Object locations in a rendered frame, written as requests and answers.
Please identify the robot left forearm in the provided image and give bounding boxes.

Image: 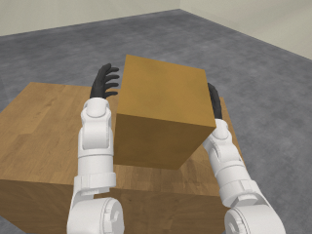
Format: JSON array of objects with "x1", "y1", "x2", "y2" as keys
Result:
[{"x1": 66, "y1": 97, "x2": 116, "y2": 234}]

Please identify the robot right upper arm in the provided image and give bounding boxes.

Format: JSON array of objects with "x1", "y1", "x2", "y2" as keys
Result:
[{"x1": 224, "y1": 204, "x2": 286, "y2": 234}]

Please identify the robot left hand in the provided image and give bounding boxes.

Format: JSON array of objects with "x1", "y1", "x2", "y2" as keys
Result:
[{"x1": 90, "y1": 63, "x2": 120, "y2": 99}]

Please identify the robot right forearm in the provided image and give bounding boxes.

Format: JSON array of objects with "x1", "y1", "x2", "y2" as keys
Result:
[{"x1": 202, "y1": 118, "x2": 286, "y2": 234}]

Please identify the pedestal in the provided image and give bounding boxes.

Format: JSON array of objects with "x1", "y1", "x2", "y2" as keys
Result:
[{"x1": 0, "y1": 82, "x2": 246, "y2": 234}]

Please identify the robot left upper arm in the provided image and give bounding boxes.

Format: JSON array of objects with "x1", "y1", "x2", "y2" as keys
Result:
[{"x1": 67, "y1": 197, "x2": 125, "y2": 234}]

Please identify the carton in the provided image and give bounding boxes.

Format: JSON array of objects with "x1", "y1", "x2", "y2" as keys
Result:
[{"x1": 113, "y1": 55, "x2": 216, "y2": 171}]

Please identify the robot right hand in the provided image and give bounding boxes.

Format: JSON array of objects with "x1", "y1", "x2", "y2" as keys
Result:
[{"x1": 208, "y1": 82, "x2": 222, "y2": 120}]

